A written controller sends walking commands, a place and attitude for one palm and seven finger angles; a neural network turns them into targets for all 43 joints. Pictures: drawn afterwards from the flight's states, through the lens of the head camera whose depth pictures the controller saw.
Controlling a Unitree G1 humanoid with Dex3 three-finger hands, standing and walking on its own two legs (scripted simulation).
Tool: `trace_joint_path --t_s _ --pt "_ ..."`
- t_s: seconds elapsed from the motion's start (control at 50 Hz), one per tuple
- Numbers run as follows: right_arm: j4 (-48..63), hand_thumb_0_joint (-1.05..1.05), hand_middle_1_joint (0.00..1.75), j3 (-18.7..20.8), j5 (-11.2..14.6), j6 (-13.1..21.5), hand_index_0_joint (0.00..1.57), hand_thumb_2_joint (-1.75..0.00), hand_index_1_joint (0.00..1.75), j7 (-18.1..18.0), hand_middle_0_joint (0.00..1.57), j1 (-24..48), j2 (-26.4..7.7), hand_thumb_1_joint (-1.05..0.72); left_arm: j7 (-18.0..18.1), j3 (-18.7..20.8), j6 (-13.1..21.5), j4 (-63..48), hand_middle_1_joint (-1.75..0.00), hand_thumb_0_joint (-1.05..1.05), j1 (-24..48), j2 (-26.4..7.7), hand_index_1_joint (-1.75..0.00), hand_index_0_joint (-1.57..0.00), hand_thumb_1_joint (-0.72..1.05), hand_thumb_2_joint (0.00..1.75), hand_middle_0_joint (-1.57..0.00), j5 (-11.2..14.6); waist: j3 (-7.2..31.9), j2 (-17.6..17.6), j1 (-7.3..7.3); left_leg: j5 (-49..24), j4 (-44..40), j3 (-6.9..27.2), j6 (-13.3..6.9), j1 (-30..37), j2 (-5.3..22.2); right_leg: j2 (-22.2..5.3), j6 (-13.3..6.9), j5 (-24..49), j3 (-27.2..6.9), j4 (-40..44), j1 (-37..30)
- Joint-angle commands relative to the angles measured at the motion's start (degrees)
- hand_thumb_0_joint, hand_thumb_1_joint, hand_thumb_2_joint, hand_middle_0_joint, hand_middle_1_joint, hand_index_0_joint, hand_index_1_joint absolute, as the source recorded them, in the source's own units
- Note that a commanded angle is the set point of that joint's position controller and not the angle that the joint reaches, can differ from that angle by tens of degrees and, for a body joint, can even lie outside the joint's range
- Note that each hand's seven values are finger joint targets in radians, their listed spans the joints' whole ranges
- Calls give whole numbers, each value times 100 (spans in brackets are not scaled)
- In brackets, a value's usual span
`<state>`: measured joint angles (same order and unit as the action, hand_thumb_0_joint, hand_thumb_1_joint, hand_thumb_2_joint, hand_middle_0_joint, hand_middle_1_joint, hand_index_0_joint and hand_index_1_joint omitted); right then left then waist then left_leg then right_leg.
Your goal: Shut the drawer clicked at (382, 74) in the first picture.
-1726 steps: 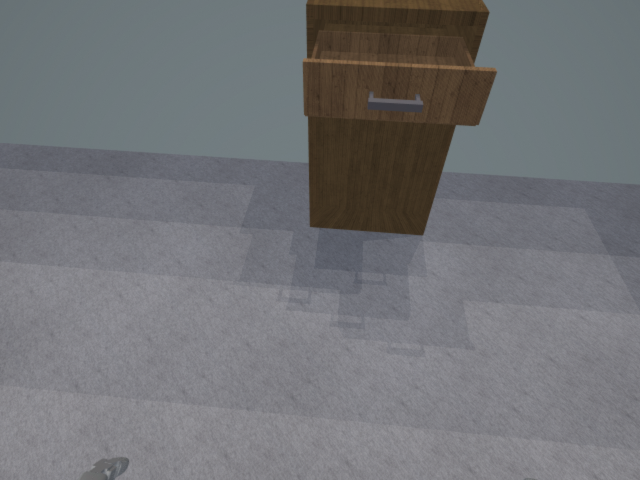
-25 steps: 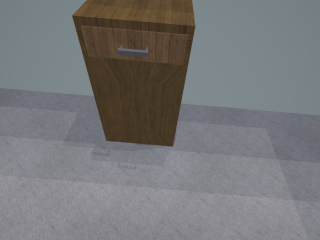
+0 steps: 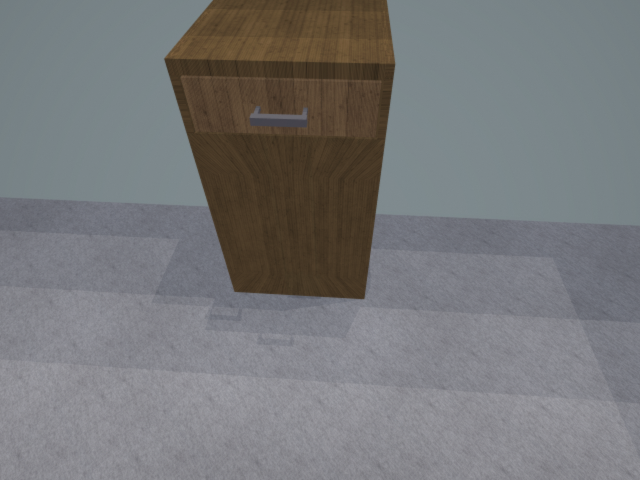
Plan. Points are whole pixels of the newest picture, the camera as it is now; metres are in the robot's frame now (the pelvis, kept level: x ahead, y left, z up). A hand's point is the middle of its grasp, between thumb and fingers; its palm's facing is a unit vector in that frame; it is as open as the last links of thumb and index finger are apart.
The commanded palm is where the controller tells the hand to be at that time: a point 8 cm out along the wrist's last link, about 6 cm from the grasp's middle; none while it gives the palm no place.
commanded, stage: let the arm hang, fingers relaxed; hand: left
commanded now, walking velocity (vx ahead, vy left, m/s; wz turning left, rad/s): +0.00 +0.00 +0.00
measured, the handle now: (280, 115) +0.86 +0.14 +0.01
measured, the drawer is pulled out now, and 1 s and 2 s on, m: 0.00 0.00 0.00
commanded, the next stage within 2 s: look to check the result in 0.30 s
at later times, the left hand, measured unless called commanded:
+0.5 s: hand out of the picture -0.01 +0.13 -0.18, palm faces +0.05 -0.99 -0.16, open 7.4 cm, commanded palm none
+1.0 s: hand out of the picture +0.01 +0.14 -0.18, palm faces +0.05 -0.98 -0.18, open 7.4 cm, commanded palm none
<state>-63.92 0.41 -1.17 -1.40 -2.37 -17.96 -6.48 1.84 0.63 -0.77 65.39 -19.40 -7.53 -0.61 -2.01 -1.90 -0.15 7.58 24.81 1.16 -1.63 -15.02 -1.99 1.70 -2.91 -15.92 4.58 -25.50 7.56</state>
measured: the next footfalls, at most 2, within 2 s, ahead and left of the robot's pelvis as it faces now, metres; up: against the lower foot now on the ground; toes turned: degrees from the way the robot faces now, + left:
none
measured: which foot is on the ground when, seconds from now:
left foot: down 0.00-1.00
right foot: down 0.00-1.00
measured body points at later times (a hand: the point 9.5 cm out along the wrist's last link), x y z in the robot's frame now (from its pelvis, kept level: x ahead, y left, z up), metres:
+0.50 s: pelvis +0.02 -0.01 +0.00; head +0.03 -0.02 +0.45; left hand -0.01 +0.19 -0.16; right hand -0.02 -0.21 -0.17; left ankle +0.07 +0.10 -0.74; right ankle -0.02 -0.08 -0.74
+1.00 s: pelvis +0.03 -0.02 +0.00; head +0.04 -0.02 +0.45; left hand +0.01 +0.19 -0.16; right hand +0.01 -0.23 -0.16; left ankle +0.07 +0.10 -0.74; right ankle -0.02 -0.09 -0.74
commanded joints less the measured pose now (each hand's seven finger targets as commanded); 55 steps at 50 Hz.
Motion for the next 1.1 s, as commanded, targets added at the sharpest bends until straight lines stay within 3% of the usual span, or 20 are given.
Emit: trace_joint_path --t_s 0.0,0.18,0.36,0.52,0.6,0.86,1.08 --pt "82 0 30 90 6 99 20 -90 30 -31 20 -419 -511 -90 33 89 75 -57 -30 0 -492 -448 -30 -20 90 90 -20 11 -558 103 22 828 -693 773 -192 -116 659 -612 -119 -542 -690 709 619" --pt "-40 0 30 81 20 123 20 -90 30 -33 20 -559 -322 -90 75 89 144 -57 -30 0 -433 -344 -30 -20 90 90 -20 28 -516 188 -38 -29 -293 491 -121 180 596 -738 -143 -215 -756 831 699" --pt "-77 0 30 78 31 125 20 -90 30 -64 20 -565 -320 -90 89 85 151 -13 -30 0 -488 -286 -30 -20 90 90 -20 35 -515 62 -24 -213 -180 446 -102 224 621 -729 -128 -21 -751 859 616" --pt "-107 0 30 72 48 168 20 -90 30 -100 20 -544 -331 -90 112 99 171 6 -30 0 -502 -297 -30 -20 90 90 -20 41 -236 173 -19 -714 -99 382 -115 345 668 -755 -31 1023 -691 721 197" --pt "-109 0 30 71 47 135 20 -90 30 -92 20 -499 -340 -90 115 82 161 16 -30 0 -517 -285 -30 -20 90 90 -20 39 -464 201 -29 -508 -121 371 -105 329 657 -755 -24 746 -719 818 374" --pt "-88 0 30 76 50 151 20 -90 30 -97 20 -366 -464 -90 121 101 172 -29 -30 0 -497 -389 -30 -20 90 90 -20 37 -359 203 -10 -679 -98 334 -100 457 669 -747 49 1126 -728 795 214" --pt "-108 0 30 56 33 165 20 -90 30 -93 20 -346 -496 -90 90 100 160 -30 -30 0 -390 -393 -30 -20 90 90 -20 41 -449 76 -15 -596 -251 425 -115 447 712 -709 -49 655 -720 855 232"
